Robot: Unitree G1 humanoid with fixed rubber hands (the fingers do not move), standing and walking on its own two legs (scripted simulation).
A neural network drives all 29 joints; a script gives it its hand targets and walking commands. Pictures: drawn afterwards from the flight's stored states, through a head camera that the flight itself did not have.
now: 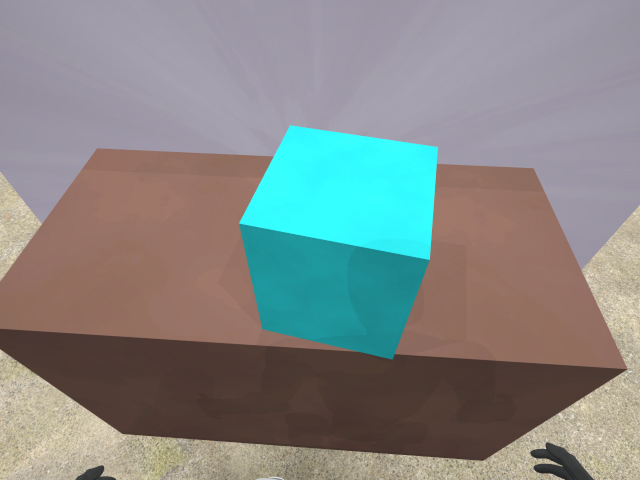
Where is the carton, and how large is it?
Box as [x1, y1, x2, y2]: [239, 125, 437, 359]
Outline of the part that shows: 290,125 239,223 262,328 392,359 429,260 437,147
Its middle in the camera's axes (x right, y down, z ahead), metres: +0.04 +0.01 +0.57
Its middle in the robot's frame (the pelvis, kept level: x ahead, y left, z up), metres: +0.44 +0.01 +0.03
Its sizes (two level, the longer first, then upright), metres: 0.210 0.200 0.250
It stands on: a pedestal, 0.66 m high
